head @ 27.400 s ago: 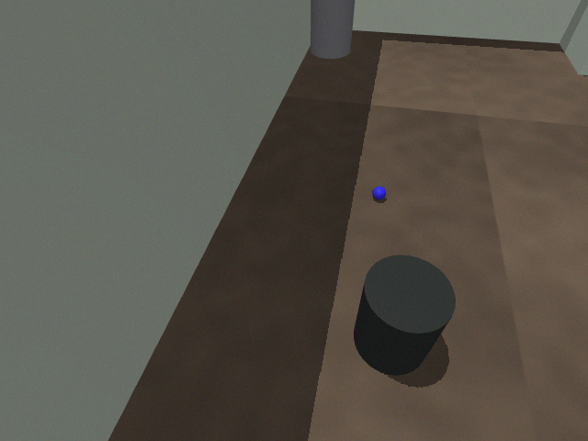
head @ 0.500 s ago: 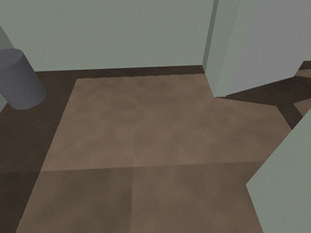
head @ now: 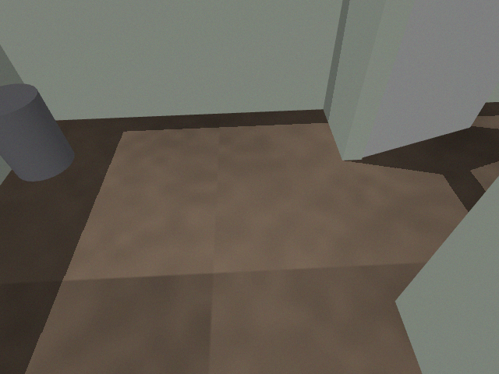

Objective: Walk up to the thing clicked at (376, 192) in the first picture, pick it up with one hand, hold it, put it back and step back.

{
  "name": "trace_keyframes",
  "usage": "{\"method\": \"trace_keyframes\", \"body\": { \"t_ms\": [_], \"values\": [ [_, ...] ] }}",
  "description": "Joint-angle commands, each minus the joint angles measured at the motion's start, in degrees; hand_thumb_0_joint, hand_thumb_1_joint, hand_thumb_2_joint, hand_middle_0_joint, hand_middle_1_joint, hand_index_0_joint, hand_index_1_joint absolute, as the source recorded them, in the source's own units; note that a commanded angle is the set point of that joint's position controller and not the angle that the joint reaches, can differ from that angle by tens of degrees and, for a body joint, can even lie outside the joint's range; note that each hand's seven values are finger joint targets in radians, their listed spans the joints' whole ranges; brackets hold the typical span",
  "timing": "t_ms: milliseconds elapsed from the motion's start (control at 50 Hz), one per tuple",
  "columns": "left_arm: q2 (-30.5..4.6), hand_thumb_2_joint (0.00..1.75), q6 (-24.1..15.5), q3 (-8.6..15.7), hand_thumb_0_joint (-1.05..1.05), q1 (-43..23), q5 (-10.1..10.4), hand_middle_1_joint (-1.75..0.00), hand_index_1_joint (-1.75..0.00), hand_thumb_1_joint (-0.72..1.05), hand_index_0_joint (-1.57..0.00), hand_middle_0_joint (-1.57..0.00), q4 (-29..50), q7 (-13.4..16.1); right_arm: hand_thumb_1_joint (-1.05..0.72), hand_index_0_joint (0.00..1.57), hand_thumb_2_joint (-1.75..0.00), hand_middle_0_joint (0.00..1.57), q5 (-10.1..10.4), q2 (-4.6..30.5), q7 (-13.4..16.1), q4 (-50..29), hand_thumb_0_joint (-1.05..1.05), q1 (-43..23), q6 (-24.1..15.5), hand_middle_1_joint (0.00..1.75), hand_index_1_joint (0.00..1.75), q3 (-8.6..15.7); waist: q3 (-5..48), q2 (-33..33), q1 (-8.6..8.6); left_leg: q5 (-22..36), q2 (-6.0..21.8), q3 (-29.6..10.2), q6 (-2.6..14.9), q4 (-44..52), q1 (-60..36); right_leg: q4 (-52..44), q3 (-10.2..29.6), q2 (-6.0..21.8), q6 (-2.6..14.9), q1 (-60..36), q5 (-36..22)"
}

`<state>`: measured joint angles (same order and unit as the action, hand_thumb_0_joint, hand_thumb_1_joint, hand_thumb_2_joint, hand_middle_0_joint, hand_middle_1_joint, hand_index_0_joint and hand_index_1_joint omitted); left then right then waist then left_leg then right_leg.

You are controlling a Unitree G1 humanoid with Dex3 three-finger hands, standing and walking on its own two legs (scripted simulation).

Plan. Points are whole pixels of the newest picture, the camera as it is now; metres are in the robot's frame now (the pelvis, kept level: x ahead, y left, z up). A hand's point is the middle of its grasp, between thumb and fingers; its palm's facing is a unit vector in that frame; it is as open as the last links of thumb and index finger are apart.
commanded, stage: walk up
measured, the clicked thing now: out of the picture -0.23 +0.72 -0.75
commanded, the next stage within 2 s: none
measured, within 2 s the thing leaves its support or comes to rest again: neither
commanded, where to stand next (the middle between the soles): +1.06 +0.01 m, yaw +1 degrees
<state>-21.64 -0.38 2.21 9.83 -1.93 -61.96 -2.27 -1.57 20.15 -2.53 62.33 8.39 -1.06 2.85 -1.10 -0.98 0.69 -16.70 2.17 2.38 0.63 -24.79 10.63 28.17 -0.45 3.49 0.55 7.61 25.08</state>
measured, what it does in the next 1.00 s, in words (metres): walks ahead: left foot, then right foot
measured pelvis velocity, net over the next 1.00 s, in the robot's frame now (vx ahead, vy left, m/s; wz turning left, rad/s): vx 0.41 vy -0.06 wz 0.02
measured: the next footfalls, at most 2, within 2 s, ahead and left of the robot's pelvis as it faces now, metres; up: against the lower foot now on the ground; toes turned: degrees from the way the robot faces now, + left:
left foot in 0.50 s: +0.34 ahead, +0.10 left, +0.00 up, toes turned +6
right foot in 0.94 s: +0.54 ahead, -0.18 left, +0.00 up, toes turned -4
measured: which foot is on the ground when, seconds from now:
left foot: down 0.00-0.14, up 0.16-0.48, down 0.50-0.96, up 0.98-1.00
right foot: down 0.00-0.54, up 0.56-0.92, down 0.94-1.00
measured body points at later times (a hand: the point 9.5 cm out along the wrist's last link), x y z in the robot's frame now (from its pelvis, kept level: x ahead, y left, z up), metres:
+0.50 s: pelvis +0.16 -0.03 -0.02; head +0.19 -0.02 +0.43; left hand +0.13 +0.31 -0.14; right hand +0.30 -0.33 -0.13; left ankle +0.30 +0.09 -0.74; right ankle +0.02 -0.15 -0.74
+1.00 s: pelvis +0.41 -0.06 -0.03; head +0.42 -0.08 +0.42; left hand +0.49 +0.28 -0.11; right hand +0.46 -0.39 -0.15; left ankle +0.31 +0.08 -0.71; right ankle +0.50 -0.17 -0.74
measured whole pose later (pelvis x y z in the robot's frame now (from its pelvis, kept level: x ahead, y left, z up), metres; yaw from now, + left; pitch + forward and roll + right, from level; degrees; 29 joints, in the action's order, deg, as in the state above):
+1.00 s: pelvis +0.41 -0.06 -0.03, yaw +1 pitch -2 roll +0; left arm -24.4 -5.1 4.6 14.3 -1.4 -50.7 -3.5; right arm -0.7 25.3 -3.0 50.5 19.4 -2.0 4.3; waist -3.3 2.9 -0.5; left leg -28.1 3.5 0.9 1.4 -50.2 11.1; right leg 37.2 -4.2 2.9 0.9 22.6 12.1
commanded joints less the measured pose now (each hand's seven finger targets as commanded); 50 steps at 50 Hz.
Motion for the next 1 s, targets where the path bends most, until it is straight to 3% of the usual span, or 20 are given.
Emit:
{"method": "trace_keyframes", "body": {
  "t_ms": [0, 40, 100, 120, 140, 220, 280, 400, 480, 500, 520, 540, 580, 660, 800, 900, 920, 940, 960, 980],
  "values": [
    [-12.55, 0.90, -2.31, 3.84, 0.00, -6.54, -0.02, -0.30, -0.30, 0.90, -0.20, -0.20, 8.43, -0.90, -0.90, 0.20, -0.90, 0.20, -0.48, 20.94, 0.01, -6.07, 0.00, 1.77, -1.99, 0.30, 0.30, 6.66, -5.79, 9.97, -3.36, -23.15, 20.06, -24.72, 14.68, 15.89, -5.01, 12.98, 1.89, 2.30, 1.63, 22.82, 5.57],
    [-13.33, 0.90, -2.69, 4.45, 0.00, -2.63, 0.48, -0.30, -0.30, 0.90, -0.20, -0.20, 8.15, -1.71, -0.90, 0.20, -0.90, 0.20, -0.61, 20.75, -0.31, -8.04, 0.00, -0.90, -1.99, 0.30, 0.30, 6.80, -2.01, 11.54, -1.31, -24.49, 18.12, -20.73, 13.24, 16.00, -2.12, 9.08, 2.13, 3.03, 1.79, 16.12, 7.25],
    [-14.93, 0.90, -3.42, 6.48, 0.00, 19.41, 0.39, -0.30, -0.30, 0.90, -0.20, -0.20, 0.90, -0.94, -0.90, 0.20, -0.90, 0.20, -0.87, 15.61, -0.62, -11.84, 0.00, -12.29, -0.63, 0.30, 0.30, 5.79, 1.97, 2.55, 11.17, -22.08, 4.60, -2.18, 4.94, -6.07, 19.14, -3.88, -5.37, -2.82, 1.16, -17.26, -8.12],
    [-21.14, 0.90, -3.62, 8.32, 0.00, 26.36, -0.66, -0.30, -0.30, 0.90, -0.20, -0.20, 0.30, -0.07, -0.90, 0.20, -0.90, 0.20, -1.01, 9.86, -0.48, -14.29, 0.00, -13.67, -0.54, 0.30, 0.30, 4.08, -0.39, -16.91, 14.72, -23.98, -4.13, 4.99, 1.86, -28.06, 36.05, -16.03, 14.27, 8.40, 3.78, -22.11, 13.26],
    [-24.72, 0.90, -4.16, 8.50, 0.00, 17.52, -1.28, -0.30, -0.30, 0.90, -0.20, -0.20, 4.69, 0.41, -0.90, 0.20, -0.90, 0.20, -0.14, 9.99, -0.28, -15.63, 0.00, -12.33, -0.54, 0.30, 0.30, 3.45, -5.42, -12.96, 10.20, -16.03, -5.36, -8.59, 0.14, -36.14, 39.68, -27.08, 37.12, 21.39, 9.25, -12.32, 28.22],
    [-17.48, 0.90, -5.50, 5.83, 0.00, 1.05, 0.81, -0.30, -0.30, 0.90, -0.20, -0.20, 11.02, 0.98, -0.90, 0.20, -0.90, 0.20, 0.73, 15.47, -0.97, -9.38, 0.00, 0.22, -1.44, 0.30, 0.30, 4.70, -8.47, -2.10, -0.63, 1.94, 1.64, -12.15, -0.77, -33.51, 29.46, -23.14, 14.16, 12.52, 7.14, -6.83, 5.46],
    [-15.82, 0.90, -5.86, 5.48, 0.00, 4.52, 0.92, -0.30, -0.30, 0.90, -0.20, -0.20, 11.24, 0.94, -0.90, 0.20, -0.90, 0.20, 0.55, 13.59, -2.40, -10.53, 0.00, -0.52, -1.03, 0.30, 0.30, 4.21, -7.82, -5.63, 0.76, 5.59, 0.55, -8.08, -1.72, -24.49, 24.97, -20.82, 2.56, 9.23, 7.29, -6.97, -14.18],
    [-17.77, 0.90, -5.33, 5.79, 0.00, 7.82, 0.93, -0.30, -0.30, 0.90, -0.20, -0.20, 12.45, 1.04, -0.90, 0.20, -0.90, 0.20, -0.03, 12.38, -3.06, -15.82, 0.00, -7.52, -1.00, 0.30, 0.30, 3.77, -5.02, -5.70, 2.93, 9.98, 1.51, -0.28, 1.11, -9.01, 15.39, -16.03, -1.54, 11.24, 8.02, -8.07, -28.61],
    [-17.58, 0.90, -4.70, 4.95, 0.00, 7.26, 1.88, -0.30, -0.30, 0.90, -0.20, -0.20, 13.82, 1.59, -0.90, 0.20, -0.90, 0.20, -0.80, 14.91, -2.12, -13.25, 0.00, 6.83, -1.52, 0.30, 0.30, 5.80, 1.37, 2.21, -4.65, 7.08, -2.03, 2.56, 5.60, -3.98, -5.08, 8.82, -6.17, 8.25, 6.98, -2.30, -41.63],
    [-14.32, 0.90, -4.35, 3.71, 0.00, 11.67, 2.46, -0.30, -0.30, 0.90, -0.20, -0.20, 14.01, 1.65, -0.90, 0.20, -0.90, 0.20, -1.57, 18.33, -1.49, -11.97, 0.00, 14.98, -1.98, 0.30, 0.30, 7.41, 8.19, 9.72, -7.07, -0.08, 2.11, -5.62, 9.31, -2.44, -19.82, 25.77, -8.14, 3.83, 4.15, 8.90, -33.52],
    [-12.33, 0.90, -4.42, 3.67, 0.00, 12.66, 3.44, -0.30, -0.30, 0.90, -0.20, -0.20, 14.98, 1.45, -0.90, 0.20, -0.90, 0.20, -1.12, 23.63, -0.83, -12.99, 0.00, 18.80, -2.21, 0.30, 0.30, 9.11, 12.52, 18.74, -8.78, -5.28, 17.15, -35.80, 16.57, 3.28, -28.65, 43.28, -4.66, -8.07, 1.46, 25.35, -7.60],
    [-16.00, 0.90, -4.37, 4.04, 0.00, 9.66, 2.74, -0.30, -0.30, 0.90, -0.20, -0.20, 15.19, 1.86, -0.90, 0.20, -0.90, 0.20, 1.29, 23.55, -0.70, -14.12, 0.00, 17.10, -2.30, 0.30, 0.30, 9.26, 14.60, 11.54, -8.57, -8.35, 20.43, -43.48, 19.39, 8.76, -26.00, 47.03, 5.75, -6.20, 3.20, 25.89, 5.15],
    [-15.54, 0.90, -4.70, 3.05, 0.00, 11.04, 3.14, -0.30, -0.30, 0.90, -0.20, -0.20, 14.32, 1.39, -0.90, 0.20, -0.90, 0.20, 2.07, 19.58, 0.19, -16.73, 0.00, 8.76, -2.48, 0.30, 0.30, 6.93, 6.19, 5.55, -3.27, -2.45, 17.75, -25.62, 14.08, 8.59, -13.86, 45.16, 9.07, -0.77, 3.11, 24.87, -2.57],
    [-13.19, 0.90, -3.91, 3.17, 0.00, 13.11, 2.01, -0.30, -0.30, 0.90, -0.20, -0.20, 12.73, -0.17, -0.90, 0.20, -0.90, 0.20, 1.32, 15.84, 0.32, -17.85, 0.00, 5.65, -4.04, 0.30, 0.30, 4.92, -1.70, 7.32, -0.72, 7.23, 12.71, -10.62, 12.05, 11.40, 1.35, 31.35, 4.37, 1.79, 0.36, 18.77, -5.99],
    [-12.50, 0.90, -4.39, 4.34, 0.00, 5.93, 0.99, -0.30, -0.30, 0.90, -0.20, -0.20, 14.74, -2.32, -0.90, 0.20, -0.90, 0.20, 1.27, 18.17, -0.81, -19.64, 0.00, 4.36, -5.02, 0.30, 0.30, 5.33, -3.87, 10.26, -0.83, -9.09, 12.12, -7.65, 11.49, 13.28, 6.34, 9.03, -0.74, 2.82, -0.01, 14.23, -16.35],
    [-14.56, 0.90, -5.42, 6.07, 0.00, 12.31, 0.63, -0.30, -0.30, 0.90, -0.20, -0.20, 11.85, -1.41, -0.90, 0.20, -0.90, 0.20, 1.08, 15.26, -0.69, -19.81, 0.00, 5.16, -4.13, 0.30, 0.30, 3.95, 2.17, 1.08, 4.19, 3.37, 7.01, -1.39, 7.06, -7.70, 10.47, 3.00, -4.82, -1.98, 1.64, -5.87, -14.48],
    [-17.29, 0.90, -6.06, 7.26, 0.00, 18.65, 0.42, -0.30, -0.30, 0.90, -0.20, -0.20, 11.16, -0.49, -0.90, 0.20, -0.90, 0.20, 0.97, 12.72, -0.62, -19.99, 0.00, 7.66, -4.15, 0.30, 0.30, 2.97, 5.84, -8.52, 7.28, 4.85, 2.96, 2.28, 5.28, -25.51, 14.61, -3.27, 2.80, 2.94, 3.29, -13.60, -4.44],
    [-23.51, 0.90, -6.59, 8.26, 0.00, 19.80, 0.54, -0.30, -0.30, 0.90, -0.20, -0.20, 12.26, 0.19, -0.90, 0.20, -0.90, 0.20, 1.64, 9.90, -0.59, -21.07, 0.00, 10.36, -4.08, 0.30, 0.30, 1.93, 6.50, -19.13, 6.04, -12.62, -4.79, 2.85, 1.81, -40.18, 28.46, -14.12, 34.13, 20.08, 9.81, -18.67, 2.53],
    [-23.73, 0.90, -6.30, 7.58, 0.00, 16.97, 1.53, -0.30, -0.30, 0.90, -0.20, -0.20, 13.10, 0.27, -0.90, 0.20, -0.90, 0.20, 1.14, 16.00, 0.34, -19.56, 0.00, 7.43, -3.44, 0.30, 0.30, 3.28, 3.98, -10.53, 6.19, -13.85, -1.97, -4.31, 1.66, -45.31, 30.13, -15.12, 40.65, 23.89, 15.20, -13.50, 4.20],
    [-21.95, 0.90, -6.08, 7.11, 0.00, 14.15, 2.05, -0.30, -0.30, 0.90, -0.20, -0.20, 14.05, 0.43, -0.90, 0.20, -0.90, 0.20, 1.73, 16.93, 0.56, -18.53, 0.00, 6.06, -3.32, 0.30, 0.30, 3.49, 0.28, -4.10, 5.21, -9.97, -0.15, -8.63, 1.66, -46.19, 29.21, -14.76, 33.83, 21.64, 15.40, -8.29, 1.36]
  ]
}}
